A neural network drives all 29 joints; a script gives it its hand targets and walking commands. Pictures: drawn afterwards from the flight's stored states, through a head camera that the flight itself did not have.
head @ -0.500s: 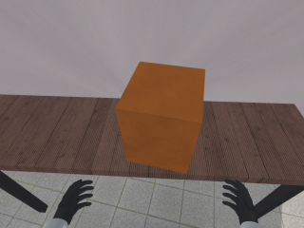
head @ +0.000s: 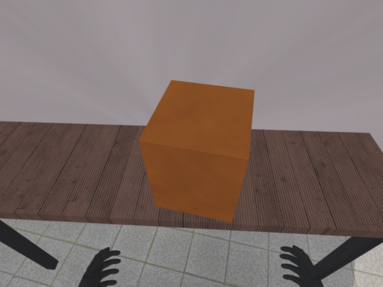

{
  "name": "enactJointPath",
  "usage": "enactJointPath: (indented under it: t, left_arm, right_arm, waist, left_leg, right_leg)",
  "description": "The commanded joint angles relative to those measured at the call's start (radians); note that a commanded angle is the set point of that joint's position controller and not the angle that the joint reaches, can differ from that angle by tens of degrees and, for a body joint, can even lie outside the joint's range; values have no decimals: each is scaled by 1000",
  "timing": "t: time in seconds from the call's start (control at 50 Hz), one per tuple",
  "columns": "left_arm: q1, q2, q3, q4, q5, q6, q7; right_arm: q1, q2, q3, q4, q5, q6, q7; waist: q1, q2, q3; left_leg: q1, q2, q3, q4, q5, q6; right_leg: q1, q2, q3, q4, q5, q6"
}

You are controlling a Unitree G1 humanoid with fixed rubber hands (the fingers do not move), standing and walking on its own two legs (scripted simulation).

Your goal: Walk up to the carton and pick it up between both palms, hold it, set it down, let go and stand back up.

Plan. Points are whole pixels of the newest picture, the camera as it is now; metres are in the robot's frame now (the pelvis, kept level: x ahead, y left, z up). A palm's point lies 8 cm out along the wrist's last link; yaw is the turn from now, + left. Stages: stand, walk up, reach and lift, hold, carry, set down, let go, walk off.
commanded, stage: set down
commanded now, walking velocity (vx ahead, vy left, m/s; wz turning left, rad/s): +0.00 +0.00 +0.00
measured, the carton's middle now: (201, 151) +0.41 +0.01 +0.04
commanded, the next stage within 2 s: let go in 0.18 s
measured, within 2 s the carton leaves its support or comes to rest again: neither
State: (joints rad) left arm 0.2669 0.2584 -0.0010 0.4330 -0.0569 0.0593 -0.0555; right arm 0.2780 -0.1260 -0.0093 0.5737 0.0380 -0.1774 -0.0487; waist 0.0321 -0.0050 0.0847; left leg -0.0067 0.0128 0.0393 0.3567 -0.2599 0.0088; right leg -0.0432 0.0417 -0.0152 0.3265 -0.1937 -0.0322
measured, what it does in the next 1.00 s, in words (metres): stands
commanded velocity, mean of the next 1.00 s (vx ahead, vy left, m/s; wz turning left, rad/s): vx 0.00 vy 0.00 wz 0.00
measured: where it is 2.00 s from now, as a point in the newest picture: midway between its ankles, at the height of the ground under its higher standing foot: outside the picture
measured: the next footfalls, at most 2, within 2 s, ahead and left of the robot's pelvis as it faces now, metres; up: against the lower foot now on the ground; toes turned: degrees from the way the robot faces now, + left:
none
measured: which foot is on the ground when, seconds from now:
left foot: down 0.00-1.00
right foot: down 0.00-1.00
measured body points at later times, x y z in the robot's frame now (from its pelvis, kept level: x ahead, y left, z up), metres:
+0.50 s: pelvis -0.02 -0.01 +0.00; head -0.01 +0.00 +0.45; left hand +0.16 +0.21 -0.09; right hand +0.14 -0.24 -0.09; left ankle -0.03 +0.11 -0.75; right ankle +0.00 -0.10 -0.75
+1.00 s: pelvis -0.02 -0.01 -0.01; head -0.04 -0.02 +0.44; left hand +0.05 +0.26 -0.12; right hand +0.05 -0.26 -0.14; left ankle -0.03 +0.11 -0.75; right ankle +0.00 -0.10 -0.75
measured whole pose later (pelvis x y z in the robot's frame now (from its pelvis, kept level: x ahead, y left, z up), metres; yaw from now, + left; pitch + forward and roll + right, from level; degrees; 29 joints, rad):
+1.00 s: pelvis -0.02 -0.01 -0.01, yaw +1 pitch -3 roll +0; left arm 0.35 0.24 0.03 0.74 0.02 -0.04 0.00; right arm 0.32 -0.24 -0.03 0.83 -0.02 -0.03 0.00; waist 0.01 0.02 0.01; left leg -0.14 0.01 0.02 0.46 -0.27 0.00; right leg -0.18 0.03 -0.04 0.45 -0.22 -0.04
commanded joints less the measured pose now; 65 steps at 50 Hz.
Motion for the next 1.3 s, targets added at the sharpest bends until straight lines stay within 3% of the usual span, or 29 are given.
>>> enactJointPath:
  t: [0.0, 0.26, 0.38, 0.6, 0.62, 0.64, 0.66, 0.68, 0.72, 0.76, 0.96, 1.28]
  left_arm:
    - [-69, 117, 49, -115, 18, -20, 18]
    - [-165, 59, 23, -53, 51, 27, 84]
    - [-145, 63, 38, -35, 57, 29, 87]
    - [-164, 61, 34, -51, 54, 52, 97]
    - [-137, 24, 18, -70, 36, 50, 95]
    - [-142, 37, 18, -58, 39, 57, 90]
    - [6, 112, 69, 87, 77, -32, 89]
    - [4, 133, 74, 97, 82, -73, 80]
    - [-28, 105, 74, 106, 79, -111, 65]
    - [-19, 84, 68, 122, 78, -123, 57]
    - [60, 111, 57, 211, 70, -132, 65]
    - [151, 126, 30, 349, 61, -114, 81]
  right_arm:
    - [-60, -94, -30, -86, -11, -41, 13]
    - [-170, -162, -77, 69, -64, -63, 74]
    - [-153, -157, -55, 78, -50, -71, 75]
    - [-151, -153, -60, 34, -55, -48, 81]
    - [-145, -185, -89, -2, -46, -53, 81]
    - [-135, -180, -81, 1, -46, -50, 78]
    - [-54, -213, -66, 90, -43, 43, 52]
    - [-29, -204, -64, 73, -41, 78, 45]
    - [-21, -208, -60, 80, -45, 105, 43]
    - [-15, -226, -63, 96, -50, 114, 44]
    - [33, -241, -48, 171, -53, 123, 48]
    - [115, -245, -14, 299, -46, 141, 43]
  waist:
    - [-4, 44, -70]
    - [-28, 28, -105]
    - [-23, -9, -122]
    - [-20, -2, -97]
    - [22, -14, -154]
    - [-2, 1, -137]
    - [10, 163, -182]
    - [-12, 106, -181]
    - [-24, 27, -142]
    - [-27, 0, -112]
    - [-31, -3, -54]
    - [-28, 5, 25]
  left_leg:
    - [-47, 8, 17, -35, 357, -42]
    - [-83, 22, 19, -3, 262, -36]
    - [-104, -4, 25, -4, 236, -24]
    - [-136, -1, 36, -25, 141, -10]
    - [-205, -21, 43, 23, 141, -35]
    - [-203, -17, 43, 25, 129, -34]
    - [-163, 96, -82, 56, 201, 16]
    - [-146, 111, -102, 57, 219, 30]
    - [-155, 113, -114, 49, 178, 33]
    - [-160, 108, -116, 47, 143, 26]
    - [-178, 99, -132, 10, 97, 19]
    - [-245, 82, -138, -24, -44, 11]
  right_leg:
    - [11, -41, 20, -44, 197, -2]
    - [-45, -28, 0, 3, 145, -9]
    - [9, -47, 31, 10, 247, 10]
    - [-14, -59, 49, 2, 157, 4]
    - [22, -63, 40, 38, 117, 5]
    - [1, -62, 42, 41, 120, -1]
    - [-72, -159, 124, 92, 222, -19]
    - [-65, -168, 127, 80, 240, -16]
    - [-108, -160, 126, 66, 221, -8]
    - [-136, -152, 123, 50, 202, -4]
    - [-155, -152, 119, 29, 149, -5]
    - [-214, -145, 136, -12, -86, 7]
